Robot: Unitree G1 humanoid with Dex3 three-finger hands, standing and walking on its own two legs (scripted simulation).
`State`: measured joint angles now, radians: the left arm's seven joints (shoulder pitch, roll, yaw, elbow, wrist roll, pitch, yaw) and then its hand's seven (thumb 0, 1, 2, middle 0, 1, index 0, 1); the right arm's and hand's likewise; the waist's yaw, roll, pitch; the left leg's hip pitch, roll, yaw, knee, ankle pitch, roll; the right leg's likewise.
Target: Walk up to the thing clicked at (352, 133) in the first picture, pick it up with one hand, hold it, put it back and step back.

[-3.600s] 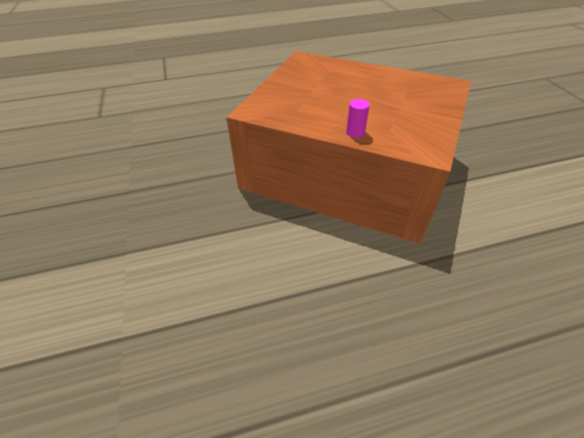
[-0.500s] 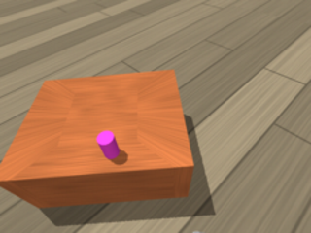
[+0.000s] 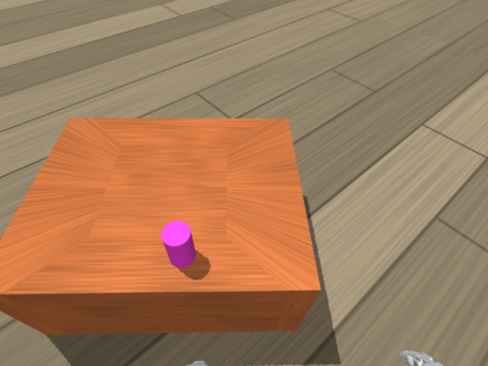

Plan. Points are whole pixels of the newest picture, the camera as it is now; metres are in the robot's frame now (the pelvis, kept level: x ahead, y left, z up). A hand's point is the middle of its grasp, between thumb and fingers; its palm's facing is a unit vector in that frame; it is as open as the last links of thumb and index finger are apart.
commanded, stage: walk up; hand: left
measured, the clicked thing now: (179, 245) +0.47 +0.19 -0.27
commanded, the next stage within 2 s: stand in 1.10 s
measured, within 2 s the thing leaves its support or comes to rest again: neither
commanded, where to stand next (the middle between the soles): +0.06 -0.02 m, yaw +1 degrees
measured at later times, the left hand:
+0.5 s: hand out of the picture +0.10 +0.25 -0.13, palm faces -0.02 -0.94 -0.34, open 7.4 cm
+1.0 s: hand out of the picture +0.11 +0.25 -0.13, palm faces -0.02 -0.95 -0.32, open 7.4 cm
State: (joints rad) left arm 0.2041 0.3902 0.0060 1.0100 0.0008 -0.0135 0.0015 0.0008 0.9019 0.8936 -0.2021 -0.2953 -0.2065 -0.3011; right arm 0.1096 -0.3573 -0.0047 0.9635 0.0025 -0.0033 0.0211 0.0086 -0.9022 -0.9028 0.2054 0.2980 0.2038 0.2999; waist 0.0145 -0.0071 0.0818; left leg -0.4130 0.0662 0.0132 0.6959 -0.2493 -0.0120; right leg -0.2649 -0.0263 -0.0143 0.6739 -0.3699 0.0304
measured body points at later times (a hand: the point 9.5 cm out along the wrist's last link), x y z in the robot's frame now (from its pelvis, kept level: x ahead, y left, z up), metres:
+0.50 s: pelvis +0.02 +0.00 +0.03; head +0.03 +0.00 +0.48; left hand +0.10 +0.30 -0.10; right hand +0.12 -0.31 -0.10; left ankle +0.08 +0.13 -0.72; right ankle -0.01 -0.15 -0.72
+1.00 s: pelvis +0.03 +0.00 +0.03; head +0.04 +0.00 +0.48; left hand +0.11 +0.30 -0.11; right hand +0.10 -0.30 -0.10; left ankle +0.08 +0.13 -0.72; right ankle -0.01 -0.15 -0.72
